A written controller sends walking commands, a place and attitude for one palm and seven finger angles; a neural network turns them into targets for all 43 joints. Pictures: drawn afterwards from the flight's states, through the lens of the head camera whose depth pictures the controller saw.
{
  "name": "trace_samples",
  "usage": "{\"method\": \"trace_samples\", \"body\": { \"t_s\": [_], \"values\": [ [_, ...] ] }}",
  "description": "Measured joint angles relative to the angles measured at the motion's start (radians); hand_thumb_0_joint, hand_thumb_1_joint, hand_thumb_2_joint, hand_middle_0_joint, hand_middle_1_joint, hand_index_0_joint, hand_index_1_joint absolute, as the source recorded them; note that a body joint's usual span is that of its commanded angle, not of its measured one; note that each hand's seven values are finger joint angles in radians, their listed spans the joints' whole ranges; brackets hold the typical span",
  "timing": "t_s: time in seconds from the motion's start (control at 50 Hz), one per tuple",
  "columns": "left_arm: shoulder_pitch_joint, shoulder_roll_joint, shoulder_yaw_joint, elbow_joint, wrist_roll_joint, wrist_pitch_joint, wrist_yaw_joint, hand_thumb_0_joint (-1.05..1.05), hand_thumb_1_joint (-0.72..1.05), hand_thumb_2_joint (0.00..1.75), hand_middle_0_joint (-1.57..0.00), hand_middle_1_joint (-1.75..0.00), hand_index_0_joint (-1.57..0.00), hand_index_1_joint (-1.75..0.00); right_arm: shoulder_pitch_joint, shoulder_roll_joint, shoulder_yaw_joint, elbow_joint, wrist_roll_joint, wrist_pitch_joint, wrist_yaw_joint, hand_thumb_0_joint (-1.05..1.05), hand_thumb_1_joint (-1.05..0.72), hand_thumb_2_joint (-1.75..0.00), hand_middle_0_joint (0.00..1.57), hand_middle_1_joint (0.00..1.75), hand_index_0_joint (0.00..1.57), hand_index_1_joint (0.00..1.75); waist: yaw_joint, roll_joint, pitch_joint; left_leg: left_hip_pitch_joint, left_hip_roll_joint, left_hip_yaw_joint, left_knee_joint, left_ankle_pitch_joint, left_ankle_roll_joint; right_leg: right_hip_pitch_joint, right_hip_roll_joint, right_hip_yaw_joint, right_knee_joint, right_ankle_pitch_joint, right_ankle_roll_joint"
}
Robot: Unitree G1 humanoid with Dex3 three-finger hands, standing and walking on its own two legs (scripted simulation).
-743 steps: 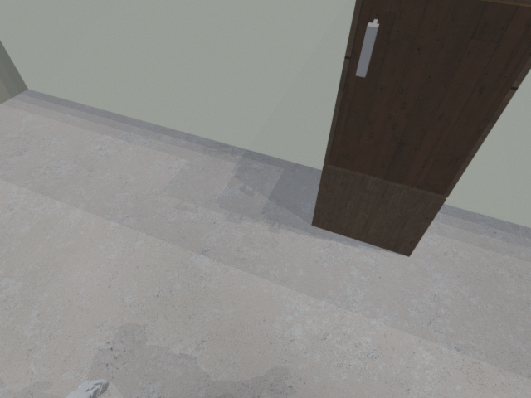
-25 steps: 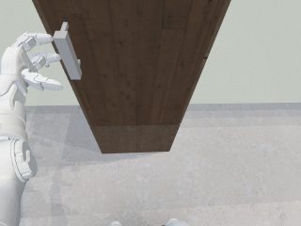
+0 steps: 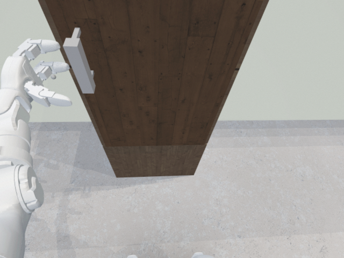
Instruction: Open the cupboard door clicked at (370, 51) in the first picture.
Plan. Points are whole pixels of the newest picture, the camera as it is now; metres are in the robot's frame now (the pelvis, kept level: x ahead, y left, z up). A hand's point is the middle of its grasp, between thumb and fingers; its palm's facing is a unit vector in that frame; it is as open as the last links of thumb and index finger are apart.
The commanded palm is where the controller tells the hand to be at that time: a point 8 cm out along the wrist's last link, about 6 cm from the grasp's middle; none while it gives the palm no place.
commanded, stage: slide the fingers in behind the handle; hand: left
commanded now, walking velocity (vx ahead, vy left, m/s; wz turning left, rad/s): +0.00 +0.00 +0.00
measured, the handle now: (83, 61) +0.53 +0.18 +0.14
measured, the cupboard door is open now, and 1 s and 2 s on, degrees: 0 0 0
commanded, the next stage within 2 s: close the thumb around the handle in 1.62 s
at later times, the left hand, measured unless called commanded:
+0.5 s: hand (70, 76) +0.48 +0.20 +0.14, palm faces -0.01 -1.00 +0.02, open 14.0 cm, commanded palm +0.45 +0.25 +0.14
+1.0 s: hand (87, 77) +0.48 +0.17 +0.14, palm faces +0.00 -1.00 +0.01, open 14.0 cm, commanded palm +0.45 +0.22 +0.14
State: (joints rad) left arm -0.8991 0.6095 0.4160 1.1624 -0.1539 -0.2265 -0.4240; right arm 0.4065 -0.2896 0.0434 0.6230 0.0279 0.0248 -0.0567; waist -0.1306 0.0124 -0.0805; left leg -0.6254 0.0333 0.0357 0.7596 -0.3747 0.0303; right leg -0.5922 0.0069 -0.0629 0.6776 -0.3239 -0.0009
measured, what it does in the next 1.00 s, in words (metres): stands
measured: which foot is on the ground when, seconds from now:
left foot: down 0.00-1.00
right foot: down 0.00-1.00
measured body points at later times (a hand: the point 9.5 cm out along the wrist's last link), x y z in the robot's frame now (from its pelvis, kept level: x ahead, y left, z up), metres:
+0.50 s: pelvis +0.00 -0.01 +0.00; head +0.07 +0.00 +0.45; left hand +0.47 +0.25 +0.14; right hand +0.04 -0.27 -0.11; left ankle -0.01 +0.09 -0.71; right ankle +0.00 -0.12 -0.71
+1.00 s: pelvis -0.01 -0.02 +0.00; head +0.06 -0.01 +0.44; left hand +0.47 +0.22 +0.14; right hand +0.01 -0.29 -0.11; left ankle -0.01 +0.09 -0.71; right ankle +0.00 -0.12 -0.71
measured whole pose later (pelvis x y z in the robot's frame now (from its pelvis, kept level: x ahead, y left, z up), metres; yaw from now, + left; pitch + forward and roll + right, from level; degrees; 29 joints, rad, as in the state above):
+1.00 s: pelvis -0.01 -0.02 +0.00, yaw +0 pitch +12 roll -1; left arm -0.92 0.48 0.36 1.15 -0.12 -0.26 -0.25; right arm 0.39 -0.28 0.04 0.63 0.03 -0.01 -0.04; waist -0.14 0.02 -0.06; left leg -0.60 0.04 0.04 0.74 -0.35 0.01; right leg -0.59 0.01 -0.06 0.70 -0.32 -0.02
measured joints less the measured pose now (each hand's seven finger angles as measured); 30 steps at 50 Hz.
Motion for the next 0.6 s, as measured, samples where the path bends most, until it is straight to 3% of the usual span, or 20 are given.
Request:
{"method": "trace_samples", "body": {
  "t_s": [0.14, 0.32, 0.48, 0.6],
  "values": [
    [0.002, -0.006, 0.011, -0.001, 0.018, -0.006, 0.033, -0.01, -0.50, 0.30, -0.30, -1.20, -0.30, -1.20, -0.020, 0.006, 0.003, -0.018, 0.000, -0.002, 0.005, 0.00, -0.90, -0.90, 0.21, 0.30, 0.20, 0.30, -0.003, 0.000, 0.002, 0.000, 0.001, 0.005, 0.003, -0.004, 0.000, -0.004, 0.001, 0.005, 0.008, -0.004, 0.001],
    [0.018, -0.054, -0.033, -0.040, -0.007, 0.003, 0.039, -0.01, -0.51, 0.30, -0.30, -1.20, -0.30, -1.20, -0.006, 0.010, -0.002, -0.002, 0.002, 0.004, 0.013, 0.01, -0.90, -0.90, 0.21, 0.30, 0.20, 0.30, 0.013, 0.010, -0.009, 0.016, 0.000, -0.001, 0.000, -0.007, -0.002, 0.014, 0.001, 0.000, 0.004, -0.009, -0.001],
    [0.044, -0.103, -0.028, -0.077, 0.002, 0.004, 0.091, -0.01, -0.51, 0.30, -0.30, -1.20, -0.30, -1.20, -0.009, 0.014, -0.006, -0.005, -0.002, 0.000, 0.019, 0.01, -0.90, -0.90, 0.21, 0.30, 0.20, 0.30, 0.011, 0.010, -0.007, 0.033, 0.001, 0.005, -0.010, -0.001, -0.006, 0.023, 0.002, 0.006, 0.006, -0.008, -0.006],
    [0.037, -0.106, -0.038, -0.060, 0.018, -0.003, 0.114, -0.01, -0.50, 0.30, -0.30, -1.20, -0.30, -1.20, -0.013, 0.015, -0.005, -0.005, 0.001, -0.002, 0.018, 0.01, -0.90, -0.90, 0.21, 0.30, 0.20, 0.30, 0.007, 0.009, -0.001, 0.039, 0.003, 0.002, -0.011, 0.004, -0.011, 0.027, 0.004, 0.003, 0.011, -0.007, -0.011]
  ]
}}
